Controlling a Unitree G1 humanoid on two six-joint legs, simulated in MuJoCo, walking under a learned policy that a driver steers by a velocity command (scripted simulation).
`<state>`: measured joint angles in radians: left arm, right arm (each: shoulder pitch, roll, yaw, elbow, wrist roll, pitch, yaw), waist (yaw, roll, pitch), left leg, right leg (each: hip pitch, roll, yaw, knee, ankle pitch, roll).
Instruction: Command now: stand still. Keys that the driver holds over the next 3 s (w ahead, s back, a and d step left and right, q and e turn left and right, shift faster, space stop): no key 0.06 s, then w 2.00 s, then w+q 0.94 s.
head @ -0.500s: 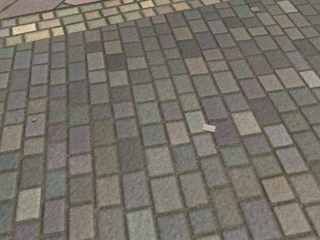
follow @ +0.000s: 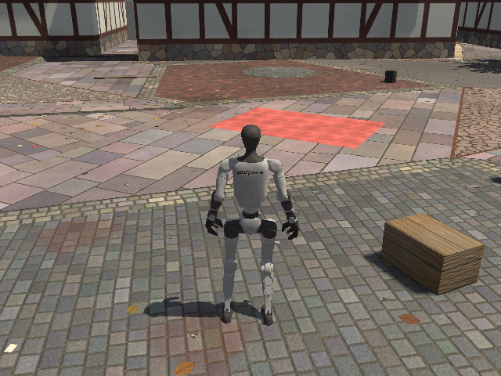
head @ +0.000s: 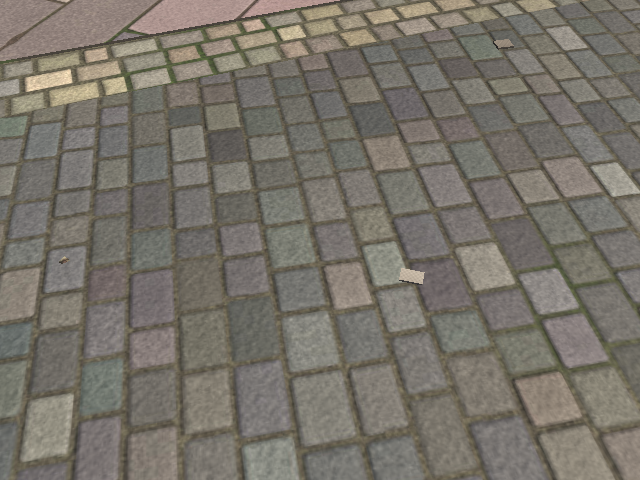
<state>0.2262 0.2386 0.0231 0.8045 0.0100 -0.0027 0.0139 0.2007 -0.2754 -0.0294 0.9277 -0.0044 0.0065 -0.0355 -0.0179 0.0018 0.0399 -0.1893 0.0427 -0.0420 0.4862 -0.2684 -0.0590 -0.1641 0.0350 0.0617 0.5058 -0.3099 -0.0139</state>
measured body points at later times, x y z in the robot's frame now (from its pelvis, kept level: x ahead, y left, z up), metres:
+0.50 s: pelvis +0.10 +0.05 +0.01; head +0.11 +0.07 +0.46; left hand +0.23 +0.31 -0.11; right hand +0.05 -0.21 -0.12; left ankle +0.02 +0.13 -0.74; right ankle +0.14 -0.11 -0.66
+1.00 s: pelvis +0.38 +0.00 +0.01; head +0.39 +0.00 +0.46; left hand +0.42 +0.27 -0.12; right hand +0.50 -0.28 -0.11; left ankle +0.44 +0.17 -0.66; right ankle +0.39 -0.08 -0.74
